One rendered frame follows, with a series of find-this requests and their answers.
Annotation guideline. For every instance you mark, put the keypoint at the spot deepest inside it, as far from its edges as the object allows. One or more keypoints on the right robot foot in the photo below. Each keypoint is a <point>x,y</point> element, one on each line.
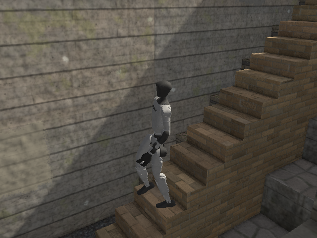
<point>144,189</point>

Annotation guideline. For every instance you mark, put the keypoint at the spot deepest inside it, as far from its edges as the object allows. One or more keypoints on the robot foot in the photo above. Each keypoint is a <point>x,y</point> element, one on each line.
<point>164,204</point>
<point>144,189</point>

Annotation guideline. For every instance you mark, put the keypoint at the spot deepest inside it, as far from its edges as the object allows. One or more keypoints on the robot left forearm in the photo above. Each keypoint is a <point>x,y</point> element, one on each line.
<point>158,143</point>

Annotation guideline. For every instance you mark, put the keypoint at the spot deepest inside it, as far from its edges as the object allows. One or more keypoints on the left robot hand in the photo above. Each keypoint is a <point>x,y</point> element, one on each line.
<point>146,157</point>

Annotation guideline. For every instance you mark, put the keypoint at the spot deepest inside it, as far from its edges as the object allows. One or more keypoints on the left robot foot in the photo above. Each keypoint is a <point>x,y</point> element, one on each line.
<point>164,204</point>

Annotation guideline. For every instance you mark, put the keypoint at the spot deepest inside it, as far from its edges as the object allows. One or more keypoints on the left robot upper arm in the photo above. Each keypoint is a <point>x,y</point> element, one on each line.
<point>166,114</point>

